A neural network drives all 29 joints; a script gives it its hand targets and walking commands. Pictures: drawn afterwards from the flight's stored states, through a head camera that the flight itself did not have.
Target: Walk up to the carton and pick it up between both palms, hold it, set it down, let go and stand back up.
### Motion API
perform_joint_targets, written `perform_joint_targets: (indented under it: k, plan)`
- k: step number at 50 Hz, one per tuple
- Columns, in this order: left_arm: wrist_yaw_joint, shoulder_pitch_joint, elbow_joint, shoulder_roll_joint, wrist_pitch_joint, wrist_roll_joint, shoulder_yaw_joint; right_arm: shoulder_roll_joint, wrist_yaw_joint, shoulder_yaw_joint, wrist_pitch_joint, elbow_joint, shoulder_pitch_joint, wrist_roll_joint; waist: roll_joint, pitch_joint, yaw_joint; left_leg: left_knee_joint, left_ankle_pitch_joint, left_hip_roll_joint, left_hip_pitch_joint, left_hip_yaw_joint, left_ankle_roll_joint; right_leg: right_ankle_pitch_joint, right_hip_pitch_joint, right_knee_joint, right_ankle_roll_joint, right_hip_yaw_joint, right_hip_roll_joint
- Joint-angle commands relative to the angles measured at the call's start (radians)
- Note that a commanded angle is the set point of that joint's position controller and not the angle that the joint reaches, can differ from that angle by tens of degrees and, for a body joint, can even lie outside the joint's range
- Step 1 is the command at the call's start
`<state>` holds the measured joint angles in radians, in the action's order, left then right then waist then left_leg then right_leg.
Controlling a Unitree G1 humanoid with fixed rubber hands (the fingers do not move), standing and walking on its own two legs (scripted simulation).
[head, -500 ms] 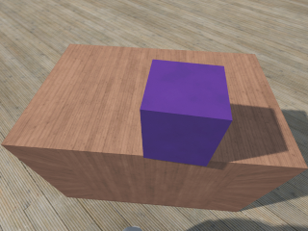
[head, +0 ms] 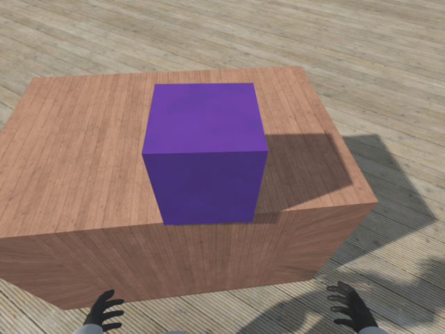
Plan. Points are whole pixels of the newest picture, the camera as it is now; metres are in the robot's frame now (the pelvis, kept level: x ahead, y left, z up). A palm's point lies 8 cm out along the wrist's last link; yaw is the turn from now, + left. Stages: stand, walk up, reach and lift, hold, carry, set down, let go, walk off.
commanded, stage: reach and lift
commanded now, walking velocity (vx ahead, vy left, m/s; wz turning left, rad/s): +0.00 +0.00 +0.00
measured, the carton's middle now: (206, 157) +0.47 +0.07 +0.02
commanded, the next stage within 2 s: none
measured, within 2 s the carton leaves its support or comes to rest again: neither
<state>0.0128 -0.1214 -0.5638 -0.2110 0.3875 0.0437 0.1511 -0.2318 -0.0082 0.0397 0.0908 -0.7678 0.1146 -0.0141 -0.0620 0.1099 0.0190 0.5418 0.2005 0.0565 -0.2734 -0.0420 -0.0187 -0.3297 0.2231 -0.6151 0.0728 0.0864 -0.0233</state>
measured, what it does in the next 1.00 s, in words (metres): shifts its weight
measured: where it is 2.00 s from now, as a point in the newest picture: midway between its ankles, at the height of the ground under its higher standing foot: outside the picture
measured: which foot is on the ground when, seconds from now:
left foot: down 0.00-1.00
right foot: down 0.00-1.00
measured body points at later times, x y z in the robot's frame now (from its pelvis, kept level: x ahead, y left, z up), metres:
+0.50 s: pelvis +0.02 +0.03 +0.01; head +0.02 +0.05 +0.46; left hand +0.18 +0.29 -0.07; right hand +0.20 -0.18 -0.06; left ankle +0.06 +0.16 -0.73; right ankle +0.01 -0.06 -0.73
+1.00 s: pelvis +0.05 +0.04 +0.02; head +0.03 +0.05 +0.47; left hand +0.21 +0.27 -0.04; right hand +0.23 -0.17 -0.03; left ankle +0.06 +0.16 -0.73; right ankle +0.01 -0.06 -0.73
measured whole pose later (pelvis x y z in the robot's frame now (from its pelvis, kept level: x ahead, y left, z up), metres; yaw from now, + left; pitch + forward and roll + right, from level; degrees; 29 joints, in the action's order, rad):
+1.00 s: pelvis +0.05 +0.04 +0.02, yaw -1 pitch -4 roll +0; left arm -0.05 -0.32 -0.44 -0.18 -0.17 -0.07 -0.01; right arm -0.17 0.05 -0.01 0.35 -0.63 0.25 -0.12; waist -0.02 0.01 0.05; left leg 0.39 0.21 0.02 -0.10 -0.07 0.00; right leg -0.27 0.01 -0.35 0.02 0.06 0.00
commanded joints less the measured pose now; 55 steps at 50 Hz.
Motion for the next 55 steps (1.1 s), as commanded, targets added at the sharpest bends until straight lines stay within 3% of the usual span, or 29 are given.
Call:
perform_joint_targets:
  k: [1, 4, 5, 6, 8, 10, 12, 13, 15, 19, 21, 22, 25, 27, 29, 33, 37, 38, 40, 41, 42, 44, 46, 49, 50, 51, 52, 54, 55]
  plan:
    - [-0.019, 0.206, 0.135, -0.232, -0.101, -0.026, 0.054, 0.031, 0.0, -0.044, 0.006, 0.254, -0.193, 0.039, -0.003, -0.124, 0.088, -0.02, 0.099, -0.052, -0.065, -0.079, 0.05, -0.178, 0.061, 0.246, -0.102, -0.198, 0.128]
    - [-0.025, 0.203, 0.181, -0.24, -0.125, -0.058, 0.025, 0.067, -0.007, -0.045, -0.004, 0.239, -0.109, 0.027, 0.053, -0.145, 0.059, 0.012, 0.094, -0.041, -0.032, -0.074, 0.029, -0.213, 0.083, 0.276, -0.074, -0.244, 0.165]
    - [-0.022, 0.188, 0.196, -0.246, -0.124, -0.062, 0.02, 0.068, -0.015, -0.044, -0.005, 0.242, -0.098, 0.031, 0.043, -0.151, 0.052, 0.023, 0.084, -0.037, -0.044, -0.069, 0.028, -0.216, 0.067, 0.281, -0.082, -0.267, 0.169]
    - [-0.018, 0.176, 0.199, -0.237, -0.12, -0.075, 0.001, 0.078, -0.024, -0.038, -0.005, 0.219, -0.066, 0.016, 0.079, -0.153, 0.023, 0.012, 0.05, -0.036, -0.002, -0.059, 0.026, -0.161, 0.086, 0.281, -0.078, -0.255, 0.175]
    - [-0.009, 0.124, 0.224, -0.216, -0.116, -0.1, -0.04, 0.05, -0.038, -0.046, 0.003, 0.171, -0.023, 0.005, 0.118, -0.159, -0.026, -0.035, -0.024, -0.046, 0.123, -0.043, 0.012, -0.026, 0.124, 0.264, -0.06, -0.149, 0.117]
    - [0.006, 0.058, 0.19, -0.205, -0.123, -0.109, -0.041, 0.023, -0.056, -0.051, 0.022, 0.155, -0.008, 0.014, 0.065, -0.137, -0.04, -0.058, -0.058, -0.058, 0.171, -0.038, 0.005, 0.042, 0.099, 0.284, -0.089, -0.125, 0.099]
    - [0.011, 0.025, 0.214, -0.219, -0.152, -0.101, -0.017, 0.012, -0.064, -0.056, 0.052, 0.198, -0.036, 0.011, 0.042, -0.158, -0.017, -0.077, -0.13, -0.069, 0.194, -0.04, 0.007, 0.145, 0.048, 0.285, -0.1, -0.103, 0.076]
    - [0.011, -0.009, 0.198, -0.214, -0.165, -0.093, -0.016, 0.017, -0.067, -0.059, 0.059, 0.166, -0.017, 0.009, 0.064, -0.133, -0.007, -0.089, -0.156, -0.075, 0.189, -0.038, 0.002, 0.174, 0.028, 0.289, -0.091, -0.101, 0.072]
    - [0.01, -0.016, 0.187, -0.204, -0.21, -0.111, -0.015, 0.007, -0.061, -0.064, 0.092, 0.19, -0.024, 0.022, 0.038, -0.139, -0.005, -0.11, -0.174, -0.08, 0.199, -0.035, 0.002, 0.174, 0.018, 0.297, -0.087, -0.071, 0.055]
    - [-0.004, -0.021, 0.144, -0.17, -0.279, -0.086, -0.03, 0.005, -0.017, -0.068, 0.135, 0.172, -0.042, 0.008, 0.075, -0.11, 0.033, -0.149, -0.188, -0.063, 0.262, -0.032, -0.008, 0.073, 0.06, 0.334, -0.07, -0.048, 0.022]
    - [-0.021, 0.001, 0.169, -0.156, -0.318, -0.11, -0.057, 0.009, 0.009, -0.076, 0.154, 0.219, -0.055, 0.0, 0.087, -0.136, 0.05, -0.172, -0.121, -0.053, 0.262, -0.029, -0.006, -0.004, 0.068, 0.331, -0.058, -0.038, 0.019]
    - [-0.03, 0.007, 0.161, -0.148, -0.334, -0.119, -0.069, 0.0, 0.015, -0.087, 0.161, 0.227, -0.054, 0.012, 0.069, -0.127, 0.037, -0.175, -0.125, -0.054, 0.277, -0.025, -0.001, -0.006, 0.09, 0.341, -0.057, -0.045, 0.024]
    - [-0.05, 0.002, 0.154, -0.122, -0.37, -0.114, -0.086, -0.008, 0.044, -0.082, 0.171, 0.192, -0.047, -0.009, 0.114, -0.134, 0.05, -0.193, -0.111, -0.039, 0.276, -0.004, -0.009, -0.026, 0.094, 0.335, -0.039, -0.045, 0.018]
    - [-0.064, -0.006, 0.207, -0.119, -0.394, -0.12, -0.092, -0.01, 0.058, -0.088, 0.175, 0.205, -0.025, -0.04, 0.129, -0.15, 0.057, -0.182, -0.195, -0.043, 0.292, -0.008, -0.018, 0.03, 0.082, 0.338, -0.033, -0.053, 0.016]
    - [-0.07, -0.031, 0.229, -0.095, -0.411, -0.127, -0.112, -0.034, 0.057, -0.1, 0.183, 0.181, 0.017, -0.037, 0.108, -0.159, 0.026, -0.176, -0.248, -0.045, 0.34, 0.005, -0.026, 0.089, 0.078, 0.346, -0.031, -0.057, 0.011]
    - [-0.072, -0.109, 0.201, -0.044, -0.434, -0.094, -0.12, -0.063, 0.07, -0.093, 0.206, 0.148, 0.027, -0.076, 0.118, -0.122, 0.043, -0.18, -0.363, -0.05, 0.381, 0.027, -0.056, 0.148, 0.056, 0.373, -0.021, -0.046, 0.0]
    - [-0.071, -0.158, 0.217, -0.009, -0.462, -0.073, -0.134, -0.084, 0.074, -0.107, 0.243, 0.157, 0.062, -0.077, 0.095, -0.13, 0.018, -0.175, -0.448, -0.035, 0.422, 0.049, -0.057, 0.187, 0.031, 0.388, -0.009, -0.043, -0.012]
    - [-0.072, -0.165, 0.246, -0.015, -0.472, -0.064, -0.126, -0.079, 0.071, -0.094, 0.253, 0.18, 0.056, -0.086, 0.117, -0.135, 0.034, -0.168, -0.467, -0.044, 0.402, 0.044, -0.06, 0.21, 0.025, 0.381, -0.008, -0.054, -0.008]
    - [-0.075, -0.131, 0.279, -0.04, -0.502, -0.065, -0.118, -0.071, 0.063, -0.094, 0.268, 0.189, 0.057, -0.1, 0.11, -0.14, 0.019, -0.156, -0.446, -0.046, 0.387, 0.036, -0.052, 0.228, 0.018, 0.373, -0.02, -0.065, -0.003]
    - [-0.075, -0.134, 0.269, -0.025, -0.52, -0.083, -0.128, -0.068, 0.067, -0.094, 0.272, 0.202, 0.048, -0.111, 0.081, -0.116, 0.03, -0.162, -0.432, -0.043, 0.371, 0.039, -0.048, 0.224, 0.013, 0.377, -0.021, -0.059, -0.005]
    - [-0.078, -0.12, 0.284, -0.042, -0.538, -0.079, -0.124, -0.067, 0.069, -0.088, 0.279, 0.233, 0.037, -0.108, 0.112, -0.12, 0.038, -0.169, -0.41, -0.049, 0.356, 0.037, -0.049, 0.219, 0.018, 0.371, -0.02, -0.066, -0.001]
    - [-0.081, -0.143, 0.291, -0.047, -0.571, -0.091, -0.126, -0.064, 0.066, -0.097, 0.293, 0.252, 0.063, -0.098, 0.056, -0.133, 0.024, -0.159, -0.391, -0.044, 0.35, 0.041, -0.029, 0.219, 0.005, 0.366, -0.023, -0.078, 0.006]
    - [-0.069, -0.142, 0.249, -0.033, -0.591, -0.12, -0.147, -0.05, 0.057, -0.079, 0.288, 0.255, 0.067, -0.111, 0.042, -0.087, 0.016, -0.16, -0.345, -0.052, 0.315, 0.034, -0.028, 0.229, 0.015, 0.361, -0.034, -0.085, 0.011]
    - [-0.053, -0.12, 0.225, -0.046, -0.628, -0.128, -0.125, -0.041, 0.053, -0.078, 0.304, 0.238, 0.078, -0.115, 0.06, -0.099, 0.017, -0.16, -0.323, -0.051, 0.316, 0.027, -0.029, 0.207, 0.034, 0.36, -0.035, -0.089, 0.022]
    - [-0.05, -0.111, 0.222, -0.057, -0.638, -0.131, -0.121, -0.022, 0.051, -0.065, 0.307, 0.254, 0.066, -0.123, 0.055, -0.11, 0.028, -0.154, -0.319, -0.048, 0.293, 0.032, -0.018, 0.222, 0.025, 0.351, -0.035, -0.1, 0.033]
    - [-0.043, -0.108, 0.196, -0.053, -0.649, -0.138, -0.137, -0.01, 0.046, -0.05, 0.31, 0.259, 0.056, -0.128, 0.037, -0.089, 0.018, -0.153, -0.319, -0.051, 0.289, 0.023, -0.01, 0.228, 0.023, 0.351, -0.044, -0.099, 0.034]
    - [-0.044, -0.073, 0.236, -0.072, -0.668, -0.143, -0.122, -0.016, 0.044, -0.057, 0.322, 0.271, 0.038, -0.127, 0.07, -0.132, 0.03, -0.154, -0.304, -0.053, 0.275, 0.029, -0.016, 0.227, 0.011, 0.339, -0.042, -0.099, 0.036]
    - [-0.048, -0.092, 0.195, -0.078, -0.69, -0.125, -0.106, -0.002, 0.041, -0.039, 0.335, 0.242, 0.056, -0.143, 0.066, -0.109, 0.039, -0.145, -0.315, -0.055, 0.273, 0.018, -0.015, 0.222, 0.014, 0.337, -0.044, -0.101, 0.027]
    - [-0.038, -0.06, 0.195, -0.092, -0.699, -0.15, -0.116, 0.002, 0.037, -0.026, 0.337, 0.287, 0.017, -0.152, 0.043, -0.132, 0.034, -0.132, -0.284, -0.05, 0.275, 0.027, -0.006, 0.217, 0.013, 0.332, -0.047, -0.109, 0.035]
